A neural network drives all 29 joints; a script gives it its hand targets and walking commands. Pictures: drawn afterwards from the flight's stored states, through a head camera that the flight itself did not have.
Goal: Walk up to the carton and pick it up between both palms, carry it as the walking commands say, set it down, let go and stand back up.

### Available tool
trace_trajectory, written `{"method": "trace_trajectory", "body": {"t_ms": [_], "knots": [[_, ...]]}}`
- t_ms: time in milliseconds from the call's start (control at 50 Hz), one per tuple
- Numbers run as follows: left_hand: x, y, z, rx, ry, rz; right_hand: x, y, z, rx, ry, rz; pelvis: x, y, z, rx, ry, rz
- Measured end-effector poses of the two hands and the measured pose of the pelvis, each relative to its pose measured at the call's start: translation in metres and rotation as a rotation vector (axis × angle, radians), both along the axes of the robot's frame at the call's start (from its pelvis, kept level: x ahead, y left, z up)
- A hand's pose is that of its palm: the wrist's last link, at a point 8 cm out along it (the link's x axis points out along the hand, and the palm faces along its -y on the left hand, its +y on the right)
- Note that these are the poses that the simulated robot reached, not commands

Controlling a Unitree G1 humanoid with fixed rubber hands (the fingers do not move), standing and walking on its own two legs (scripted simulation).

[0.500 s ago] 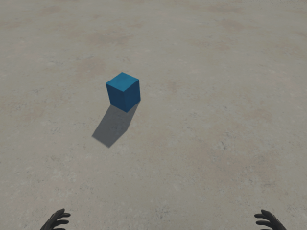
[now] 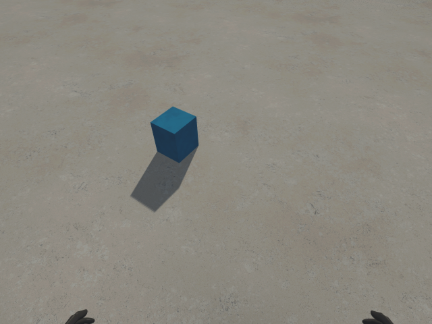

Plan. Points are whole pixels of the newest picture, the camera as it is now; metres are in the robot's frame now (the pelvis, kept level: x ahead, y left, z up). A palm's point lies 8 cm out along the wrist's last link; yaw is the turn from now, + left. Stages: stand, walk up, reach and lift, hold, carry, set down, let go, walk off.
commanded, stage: stand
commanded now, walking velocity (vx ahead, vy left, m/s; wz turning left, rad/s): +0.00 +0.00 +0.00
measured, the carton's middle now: (175, 134) +1.39 +0.32 -0.65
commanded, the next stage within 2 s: walk up in 0.84 s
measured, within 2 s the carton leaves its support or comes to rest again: neither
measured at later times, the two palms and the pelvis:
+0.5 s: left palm out of the picture +0.10 +0.31 -0.10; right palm out of the picture +0.10 -0.31 -0.09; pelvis +0.00 +0.00 +0.01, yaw +0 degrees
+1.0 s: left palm out of the picture +0.11 +0.31 -0.09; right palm out of the picture +0.11 -0.31 -0.09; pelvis +0.00 +0.00 +0.01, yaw +0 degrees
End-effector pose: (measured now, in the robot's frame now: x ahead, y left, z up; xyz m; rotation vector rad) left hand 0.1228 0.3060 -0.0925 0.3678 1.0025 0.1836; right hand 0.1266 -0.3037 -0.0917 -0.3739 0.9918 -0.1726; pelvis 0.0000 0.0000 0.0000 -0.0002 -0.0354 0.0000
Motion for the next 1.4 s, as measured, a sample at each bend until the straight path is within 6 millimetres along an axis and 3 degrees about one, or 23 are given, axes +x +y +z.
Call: {"method": "trace_trajectory", "body": {"t_ms": [460, 1040, 1120, 1260, 1320, 1400], "knots": [[-0.021, 0.005, -0.003, 0.005, 0.088, 0.037, -0.022, -0.007, -0.003, -0.006, 0.089, -0.045, -0.001, 0.0, 0.007, 0.001, -0.005, -0.001], [-0.016, 0.007, -0.001, 0.008, 0.094, 0.045, -0.018, -0.01, -0.002, -0.007, 0.102, -0.05, 0.006, 0.0, 0.008, -0.001, 0.001, 0.006], [-0.018, 0.026, 0.006, 0.029, 0.022, 0.057, -0.004, -0.017, 0.004, -0.014, 0.073, -0.006, 0.014, 0.002, 0.003, -0.01, 0.018, 0.039], [-0.042, 0.09, 0.013, 0.093, 0.035, 0.139, 0.065, 0.0, 0.027, -0.055, -0.003, 0.117, 0.042, 0.029, -0.003, -0.022, 0.016, 0.101], [-0.03, 0.112, 0.003, 0.099, 0.043, 0.138, 0.086, 0.008, 0.027, -0.103, -0.047, 0.136, 0.058, 0.047, -0.016, -0.003, 0.014, 0.109], [0.015, 0.111, 0.001, 0.061, 0.003, 0.108, 0.084, 0.015, 0.028, -0.111, -0.031, 0.094, 0.082, 0.056, -0.013, 0.02, 0.013, 0.102]]}}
